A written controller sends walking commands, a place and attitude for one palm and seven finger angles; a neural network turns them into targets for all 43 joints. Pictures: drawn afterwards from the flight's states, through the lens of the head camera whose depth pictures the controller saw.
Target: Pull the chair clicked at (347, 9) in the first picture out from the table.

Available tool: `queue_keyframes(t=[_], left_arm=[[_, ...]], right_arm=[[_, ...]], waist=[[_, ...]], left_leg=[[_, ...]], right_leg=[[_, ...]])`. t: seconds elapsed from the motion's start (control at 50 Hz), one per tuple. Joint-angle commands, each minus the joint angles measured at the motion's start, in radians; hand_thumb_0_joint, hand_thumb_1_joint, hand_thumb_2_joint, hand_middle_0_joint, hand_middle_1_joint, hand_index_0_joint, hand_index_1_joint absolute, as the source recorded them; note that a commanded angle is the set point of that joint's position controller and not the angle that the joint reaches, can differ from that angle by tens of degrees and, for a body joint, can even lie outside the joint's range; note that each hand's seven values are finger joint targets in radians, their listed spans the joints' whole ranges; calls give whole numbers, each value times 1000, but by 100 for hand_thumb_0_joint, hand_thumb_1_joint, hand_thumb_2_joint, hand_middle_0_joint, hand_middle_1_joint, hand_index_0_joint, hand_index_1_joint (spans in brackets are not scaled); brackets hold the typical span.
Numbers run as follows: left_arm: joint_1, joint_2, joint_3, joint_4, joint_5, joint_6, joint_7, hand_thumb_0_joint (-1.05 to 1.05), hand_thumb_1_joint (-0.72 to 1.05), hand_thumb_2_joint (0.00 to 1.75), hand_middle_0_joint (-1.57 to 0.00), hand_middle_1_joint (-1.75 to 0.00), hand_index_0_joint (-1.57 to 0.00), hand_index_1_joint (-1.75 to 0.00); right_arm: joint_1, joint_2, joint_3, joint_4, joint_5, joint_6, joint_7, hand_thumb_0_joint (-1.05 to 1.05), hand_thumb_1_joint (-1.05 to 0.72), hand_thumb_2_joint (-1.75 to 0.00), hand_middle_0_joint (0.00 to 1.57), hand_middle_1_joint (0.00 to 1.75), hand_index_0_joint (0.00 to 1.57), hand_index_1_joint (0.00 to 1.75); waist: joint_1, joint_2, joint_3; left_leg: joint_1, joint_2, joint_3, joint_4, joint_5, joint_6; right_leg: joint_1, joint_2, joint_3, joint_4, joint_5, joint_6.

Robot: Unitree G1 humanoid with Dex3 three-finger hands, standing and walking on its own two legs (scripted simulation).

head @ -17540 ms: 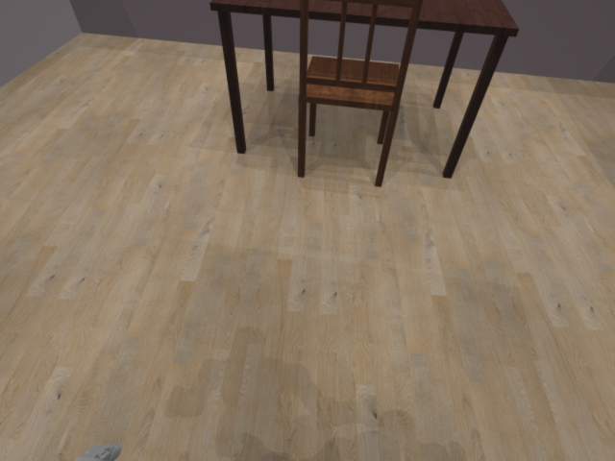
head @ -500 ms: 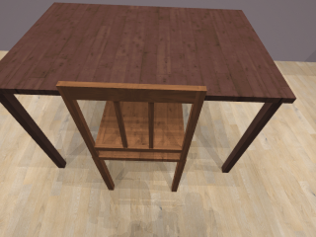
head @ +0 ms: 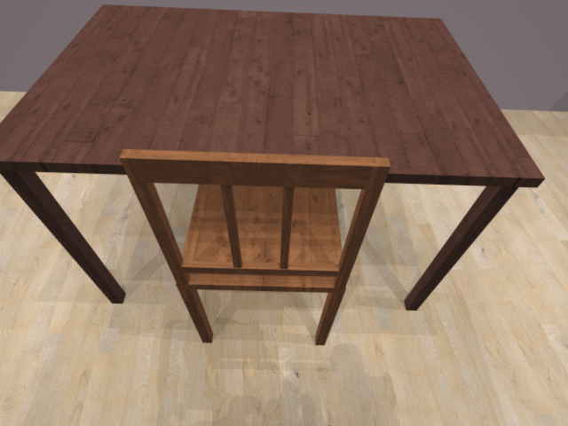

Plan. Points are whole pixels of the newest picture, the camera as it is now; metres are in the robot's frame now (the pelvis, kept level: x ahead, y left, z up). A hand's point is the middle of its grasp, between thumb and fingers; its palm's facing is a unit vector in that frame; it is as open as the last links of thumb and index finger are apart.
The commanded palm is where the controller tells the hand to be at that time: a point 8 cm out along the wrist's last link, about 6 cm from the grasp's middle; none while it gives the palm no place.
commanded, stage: come to a stop and stand still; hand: left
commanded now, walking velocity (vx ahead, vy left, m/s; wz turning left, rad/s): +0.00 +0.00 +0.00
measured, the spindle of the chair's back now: (232, 229) +0.48 +0.13 -0.10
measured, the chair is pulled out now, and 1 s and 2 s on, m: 0.00 0.00 0.00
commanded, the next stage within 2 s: look again from close up in 0.18 s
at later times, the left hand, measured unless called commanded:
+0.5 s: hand out of the picture -0.01 +0.17 -0.18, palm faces +0.01 -0.98 -0.18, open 7.4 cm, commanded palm none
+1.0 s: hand out of the picture -0.01 +0.16 -0.18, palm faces +0.01 -0.98 -0.18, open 7.4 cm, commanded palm none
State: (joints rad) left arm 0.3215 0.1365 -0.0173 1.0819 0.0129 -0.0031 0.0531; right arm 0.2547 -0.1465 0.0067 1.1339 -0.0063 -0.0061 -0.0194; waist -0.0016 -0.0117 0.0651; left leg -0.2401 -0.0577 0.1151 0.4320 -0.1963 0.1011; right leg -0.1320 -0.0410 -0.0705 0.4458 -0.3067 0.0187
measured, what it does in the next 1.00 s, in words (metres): stands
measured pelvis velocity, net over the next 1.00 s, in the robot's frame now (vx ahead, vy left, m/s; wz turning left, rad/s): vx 0.01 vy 0.01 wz -0.01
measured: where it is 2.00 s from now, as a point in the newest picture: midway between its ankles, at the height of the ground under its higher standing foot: outside the picture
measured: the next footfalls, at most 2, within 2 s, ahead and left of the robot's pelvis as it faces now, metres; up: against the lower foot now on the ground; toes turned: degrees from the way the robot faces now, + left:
none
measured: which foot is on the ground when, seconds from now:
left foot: down 0.00-1.00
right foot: down 0.00-1.00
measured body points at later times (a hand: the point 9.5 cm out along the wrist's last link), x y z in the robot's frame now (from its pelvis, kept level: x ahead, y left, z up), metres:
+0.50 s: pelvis +0.01 +0.01 +0.00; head +0.04 +0.02 +0.45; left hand -0.01 +0.23 -0.16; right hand -0.01 -0.20 -0.16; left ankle +0.03 +0.05 -0.74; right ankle -0.04 -0.13 -0.74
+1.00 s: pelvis +0.01 +0.01 +0.00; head +0.04 +0.01 +0.45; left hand -0.01 +0.21 -0.16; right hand -0.01 -0.20 -0.16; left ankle +0.03 +0.05 -0.74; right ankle -0.04 -0.13 -0.74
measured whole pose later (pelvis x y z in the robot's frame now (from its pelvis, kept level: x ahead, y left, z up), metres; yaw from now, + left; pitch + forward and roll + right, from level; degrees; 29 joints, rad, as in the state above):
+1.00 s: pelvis +0.01 +0.01 +0.00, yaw -1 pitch +0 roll +0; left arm 0.33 0.11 -0.01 1.10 0.01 0.00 0.06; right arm 0.28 -0.12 0.01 1.15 0.00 -0.01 -0.02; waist -0.01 -0.01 0.06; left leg -0.21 -0.08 0.13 0.39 -0.19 0.11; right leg -0.12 -0.06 -0.05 0.43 -0.31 0.03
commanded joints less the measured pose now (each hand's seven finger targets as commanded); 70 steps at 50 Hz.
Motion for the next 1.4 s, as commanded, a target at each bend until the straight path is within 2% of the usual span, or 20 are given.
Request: queue_keyframes(t=[0.0, 0.32, 0.62, 0.66, 1.02, 1.08, 1.1, 1.12, 1.14, 1.16, 1.18, 1.2, 1.22, 1.24, 1.26, 1.28, 1.3, 1.32, 1.34, 1.38], left_arm=[[100, 85, 14, -17, 4, -12, 3, 0, 90, 90, -20, -30, -20, -30], [110, 74, 19, -2, 2, -8, 6, 0, 90, 90, -20, -30, -20, -30], [113, 71, 23, 2, 2, -3, 6, 0, 90, 90, -20, -30, -20, -30], [108, 71, 22, 1, 3, -2, 5, 0, 90, 90, -20, -30, -20, -30], [116, 63, 23, 9, 0, -8, 5, 0, 90, 90, -20, -30, -20, -30], [112, 62, 23, 7, 1, -6, 5, 0, 90, 90, -20, -30, -20, -30], [93, 98, 11, 18, 19, -31, 31, 0, 90, 90, -20, -30, -20, -30], [-548, 288, 95, -1500, -147, -210, 38, 0, 88, 89, -20, -30, -20, -30], [-414, 370, 154, -1529, -101, -192, 87, 0, 85, 88, -20, -29, -20, -29], [47, 92, -5, -1239, -93, -67, 101, 0, 83, 87, -19, -29, -19, -29], [171, -90, -125, -1048, -138, 6, 101, 0, 81, 86, -19, -29, -19, -29], [73, -75, -132, -1190, -171, -39, 84, 0, 78, 85, -19, -28, -19, -28], [26, 13, -71, -1174, -162, -85, 75, 0, 76, 84, -19, -28, -19, -28], [71, 42, -11, -1116, -165, -130, 56, 0, 74, 83, -18, -27, -18, -27], [100, 19, 3, -1012, -163, -187, 19, 0, 71, 82, -18, -27, -18, -27], [159, 24, 59, -936, -185, -259, -29, 0, 69, 81, -18, -27, -18, -27], [243, 37, 111, -875, -214, -338, -90, 0, 67, 80, -18, -26, -18, -26], [292, 14, 100, -888, -244, -423, -162, 0, 64, 79, -17, -26, -17, -26], [314, 56, 149, -862, -257, -496, -228, 0, 62, 78, -17, -26, -17, -26], [314, 156, 249, -891, -261, -608, -324, 0, 57, 76, -17, -25, -17, -25]], right_arm=[[68, -91, -19, -18, 2, -12, -5, 0, -90, -90, 20, 30, 20, 30], [96, -81, -18, -1, 4, -14, -10, 0, -90, -90, 20, 30, 20, 30], [111, -75, -20, 4, 4, -11, -10, 0, -90, -90, 20, 30, 20, 30], [106, -75, -19, 0, 5, -10, -9, 0, -90, -90, 20, 30, 20, 30], [125, -63, -19, 4, 5, -13, -12, 0, -90, -90, 20, 30, 20, 30], [123, -61, -19, 3, 6, -11, -11, 0, -90, -90, 20, 30, 20, 30], [68, -134, -15, -84, 0, -21, -5, 0, -90, -90, 20, 30, 20, 30], [105, -317, -65, -450, 37, -155, -33, 0, -90, -90, 20, 30, 20, 30], [38, -226, -18, -380, 40, -252, -56, 0, -90, -90, 20, 30, 20, 30], [20, -186, -22, -383, 41, -315, -46, 0, -90, -90, 20, 30, 20, 30], [35, -167, -22, -353, 64, -335, -41, 0, -90, -90, 20, 30, 20, 30], [35, -212, -43, -405, 66, -347, -34, 0, -90, -90, 20, 30, 20, 30], [19, -245, -53, -427, 49, -358, -31, 0, -90, -90, 20, 30, 20, 30], [11, -253, -62, -466, 37, -358, -25, 0, -90, -90, 20, 30, 20, 30], [0, -257, -66, -491, 23, -344, -21, 0, -90, -90, 20, 30, 20, 30], [-31, -256, -69, -515, 15, -335, -18, 0, -90, -90, 20, 30, 20, 30], [-77, -249, -81, -543, 14, -325, -17, 0, -90, -90, 20, 30, 20, 30], [-113, -243, -84, -584, 15, -320, -10, 0, -90, -90, 20, 30, 20, 30], [-123, -238, -94, -600, 25, -312, 4, 0, -90, -90, 20, 30, 20, 30], [-160, -232, -108, -672, 31, -295, 19, 0, -90, -90, 20, 30, 20, 30]], waist=[[4, 11, 5], [2, 9, -13], [2, 17, 0], [3, 10, 26], [-1, 13, -7], [0, -4, 23], [-7, -107, 15], [-126, 106, -511], [-60, 226, -525], [-36, 238, -342], [-39, 164, -160], [-40, 139, -103], [-62, 55, -107], [-70, -70, -135], [-75, -163, -125], [-46, -200, -141], [-3, -295, -142], [22, -334, -135], [46, -254, -150], [67, -81, -239]], left_leg=[[80, 173, -228, -126, 28, -25], [123, 175, -223, -127, 127, -33], [123, 178, -224, -157, 74, -41], [101, 173, -220, -154, 63, -39], [146, 172, -199, -125, 151, -39], [123, 170, -199, -129, 119, -38], [40, 193, -225, 36, 396, -60], [415, 118, -242, 4, 429, -125], [472, 180, -241, -54, 400, -160], [330, 185, -302, -123, 263, -187], [144, 147, -271, -122, 186, -164], [88, 126, -260, -61, 113, -144], [28, 112, -249, 20, 4, -122], [-48, 88, -232, 102, -61, -107], [-143, 72, -217, 189, -114, -103], [-244, 63, -204, 257, -134, -103], [-363, 56, -176, 322, -165, -104], [-461, 45, -149, 373, -188, -105], [-511, 36, -133, 416, -175, -113], [-567, 27, -105, 499, -152, -111]], right_leg=[[-103, -77, 79, -68, 62, -43], [-93, -81, 75, -60, 92, -38], [-102, -77, 73, -59, 66, -36], [-107, -78, 76, -70, 65, -39], [-98, -83, 81, -74, 112, -39], [-105, -82, 84, -85, 95, -40], [-93, -68, 78, -56, 195, -33], [-188, 35, -14, 68, 252, -24], [-260, 41, 16, 217, 17, -27], [-368, 45, 16, 317, -119, -42], [-371, 19, 19, 327, -92, -35], [-383, 21, 0, 261, -92, -31], [-399, 29, -14, 194, -87, -36], [-397, 37, -33, 143, -75, -38], [-463, 40, -33, 143, -85, -41], [-516, 37, -31, 199, -117, -45], [-557, 38, -17, 248, -187, -50], [-581, 35, 12, 279, -241, -52], [-576, 24, 56, 306, -229, -61], [-551, 16, 111, 388, -167, -69]])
